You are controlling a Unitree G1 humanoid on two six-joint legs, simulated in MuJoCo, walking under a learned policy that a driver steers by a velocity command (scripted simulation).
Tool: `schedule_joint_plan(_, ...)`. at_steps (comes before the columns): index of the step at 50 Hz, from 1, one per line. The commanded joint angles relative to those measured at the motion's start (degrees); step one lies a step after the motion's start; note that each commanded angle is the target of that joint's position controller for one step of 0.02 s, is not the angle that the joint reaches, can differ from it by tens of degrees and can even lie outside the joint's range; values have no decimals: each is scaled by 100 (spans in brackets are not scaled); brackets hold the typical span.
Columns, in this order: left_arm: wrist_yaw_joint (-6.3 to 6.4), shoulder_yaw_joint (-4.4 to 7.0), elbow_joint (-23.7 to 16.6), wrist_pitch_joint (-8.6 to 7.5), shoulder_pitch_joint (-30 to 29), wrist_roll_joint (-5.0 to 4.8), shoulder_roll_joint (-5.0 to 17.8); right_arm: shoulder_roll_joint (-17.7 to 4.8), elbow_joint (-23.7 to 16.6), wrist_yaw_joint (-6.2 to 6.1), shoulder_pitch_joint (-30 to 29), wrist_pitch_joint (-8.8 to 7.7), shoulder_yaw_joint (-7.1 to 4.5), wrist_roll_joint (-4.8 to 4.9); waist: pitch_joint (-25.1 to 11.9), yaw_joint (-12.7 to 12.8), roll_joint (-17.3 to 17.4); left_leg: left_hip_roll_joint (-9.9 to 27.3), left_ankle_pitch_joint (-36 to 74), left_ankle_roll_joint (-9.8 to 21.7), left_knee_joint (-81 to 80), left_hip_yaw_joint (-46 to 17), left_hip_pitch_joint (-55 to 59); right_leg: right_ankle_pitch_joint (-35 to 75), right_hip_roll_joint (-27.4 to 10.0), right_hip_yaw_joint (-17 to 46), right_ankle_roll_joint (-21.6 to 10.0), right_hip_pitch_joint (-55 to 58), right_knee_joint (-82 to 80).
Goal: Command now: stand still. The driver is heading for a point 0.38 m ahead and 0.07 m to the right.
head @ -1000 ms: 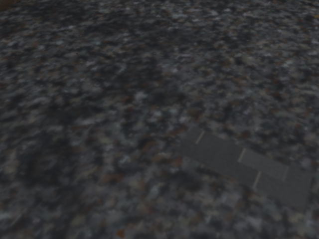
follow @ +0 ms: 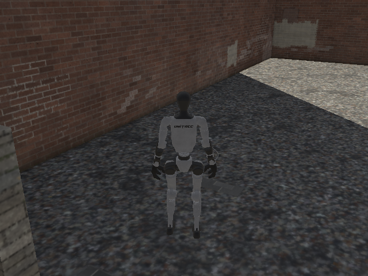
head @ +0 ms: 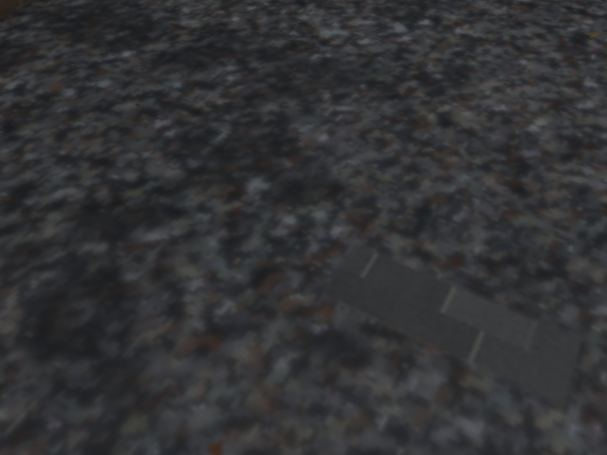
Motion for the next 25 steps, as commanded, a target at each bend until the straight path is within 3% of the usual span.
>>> schedule_joint_plan(1, 10, 95, -80, -50, 289, -3, 529, -593, -103, -25, -11, -44, -87, 1, -16, -6, 12, 226, 707, 228, -422, -182, 347, 461, -242, 223, -59, -473, -656)
schedule_joint_plan(9, -1, 56, 177, -43, 361, -11, 479, -570, 73, -45, 99, -39, -59, 3, 23, -5, -1, 213, 752, 189, -451, -126, 355, 501, -236, 229, -91, -455, -722)
schedule_joint_plan(10, 1, 46, 261, -34, 462, -8, 439, -496, 137, -47, 211, -33, -38, 1, -98, -5, -44, 135, 231, 189, -439, -31, 397, -86, -210, 220, -109, -408, -813)
schedule_joint_plan(11, 18, 87, 294, -12, 497, -39, 558, -511, 155, -54, 242, -31, -44, 27, 7, 22, -150, -24, -572, 202, -265, 142, 215, -983, -219, 314, -199, -459, -922)
schedule_joint_plan(12, 46, 154, 267, 8, 472, -78, 772, -554, 136, -54, 234, -54, -63, 56, 168, 58, -372, -188, -1418, 224, 44, 351, -140, -1935, -378, 616, -396, -511, -1093)
schedule_joint_plan(14, 83, 265, 284, -22, 730, -156, 1106, -497, -77, 10, -123, -230, -47, 76, 542, 242, -906, -174, -1372, 234, 1029, 658, -1065, -3185, -1385, 2001, -1013, -336, -1893)
schedule_joint_plan(15, 89, 327, 285, -68, 699, -171, 1243, -457, -179, 58, -269, -339, -33, 91, 787, 266, -994, 120, -1068, 264, 1508, 573, -1316, -3086, -1904, 2607, -1297, -434, -2159)
schedule_joint_plan(16, 79, 329, 259, -121, 646, -141, 1189, -492, -224, 105, -331, -418, -50, 118, 886, 255, -891, 311, -1195, 309, 1814, 466, -1616, -2686, -2070, 2768, -1396, -318, -2214)
schedule_joint_plan(17, 50, 320, 231, -164, 588, -130, 1099, -505, -258, 146, -340, -481, -57, 145, 890, 226, -801, 434, -1410, 364, 1845, 425, -1828, -2250, -2059, 2654, -1357, -92, -2164)
schedule_joint_plan(19, -2, 329, 155, -181, 383, -207, 1059, -468, -256, 206, -223, -585, -56, 192, 723, 102, -684, 455, -1311, 438, 990, 554, -1357, -1539, -1717, 1974, -1079, -3, -1970)
schedule_joint_plan(21, -34, 342, 115, -135, 189, -276, 1115, -433, 25, 233, 412, -631, -108, 172, 405, -210, -621, 60, -181, 357, -53, 1033, 321, -1078, -1180, 1162, -860, -727, -1517)
schedule_joint_plan(22, -46, 331, 99, -124, 197, -259, 1095, -480, 229, 228, 909, -606, -163, 159, 222, -369, -530, -110, 20, 282, -152, 1109, 1063, -893, -975, 957, -791, -1085, -1159)
schedule_joint_plan(23, -62, 273, 28, -155, 34, -228, 937, -596, 359, 213, 1464, -587, -223, 162, 59, -626, -228, 167, -143, 373, -371, 625, 1768, -353, -733, 643, -619, -1547, -339)
schedule_joint_plan(24, -115, 139, -134, -206, -157, -104, 481, -1057, 441, 160, 2236, -585, -320, 147, -302, -848, 1124, 1427, -712, 783, -1127, -1221, 2456, -466, -194, -79, -226, -2295, 1827)
schedule_joint_plan(25, -93, 131, -343, -313, -124, -224, 326, -1489, 471, 237, 2615, -658, -361, 67, -409, -795, 1873, 2414, -1793, 1664, -1988, -3557, 2702, -1481, 296, 140, -165, -3430, 3268)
